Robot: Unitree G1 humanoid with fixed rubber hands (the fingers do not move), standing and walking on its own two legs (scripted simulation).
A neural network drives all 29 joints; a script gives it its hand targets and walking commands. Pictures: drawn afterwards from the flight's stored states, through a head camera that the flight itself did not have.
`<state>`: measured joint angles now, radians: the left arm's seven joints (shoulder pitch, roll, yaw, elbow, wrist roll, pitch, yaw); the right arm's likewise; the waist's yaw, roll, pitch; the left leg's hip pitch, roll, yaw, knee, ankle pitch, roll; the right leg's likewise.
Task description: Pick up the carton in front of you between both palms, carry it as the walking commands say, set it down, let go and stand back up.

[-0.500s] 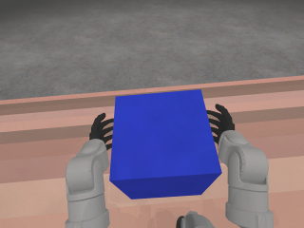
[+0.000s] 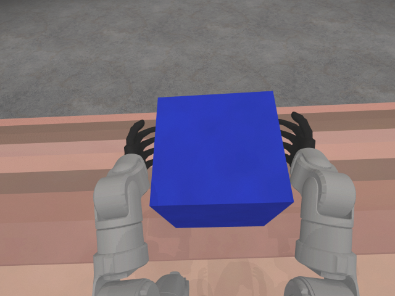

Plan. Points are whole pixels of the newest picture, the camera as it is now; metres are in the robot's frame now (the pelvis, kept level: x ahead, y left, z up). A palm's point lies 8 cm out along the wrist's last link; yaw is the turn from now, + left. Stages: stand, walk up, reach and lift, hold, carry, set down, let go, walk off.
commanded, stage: carry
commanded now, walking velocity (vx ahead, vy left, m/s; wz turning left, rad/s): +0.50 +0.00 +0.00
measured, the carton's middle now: (217, 169) +0.35 +0.00 +0.04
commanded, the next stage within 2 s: none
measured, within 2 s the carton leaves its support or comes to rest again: neither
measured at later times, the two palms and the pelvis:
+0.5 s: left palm (153, 123) +0.65 +0.21 -0.14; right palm (241, 124) +0.63 -0.09 -0.12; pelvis +0.31 +0.09 -0.18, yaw -1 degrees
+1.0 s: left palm (151, 90) +1.00 +0.30 -0.29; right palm (213, 87) +1.03 -0.01 -0.29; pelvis +0.70 +0.12 -0.38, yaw +2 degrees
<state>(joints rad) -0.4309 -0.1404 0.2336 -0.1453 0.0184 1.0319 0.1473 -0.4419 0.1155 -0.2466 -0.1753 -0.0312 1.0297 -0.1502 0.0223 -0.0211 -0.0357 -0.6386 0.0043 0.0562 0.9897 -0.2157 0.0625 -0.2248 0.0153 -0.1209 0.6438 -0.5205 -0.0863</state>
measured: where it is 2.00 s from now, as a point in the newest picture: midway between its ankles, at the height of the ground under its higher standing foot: (194, 148)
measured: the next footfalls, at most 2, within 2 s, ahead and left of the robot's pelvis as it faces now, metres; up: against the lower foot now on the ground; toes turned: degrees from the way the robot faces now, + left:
left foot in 0.22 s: +0.33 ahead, +0.10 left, -0.15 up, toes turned +1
right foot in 0.72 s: +0.58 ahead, +0.06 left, -0.30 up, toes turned +3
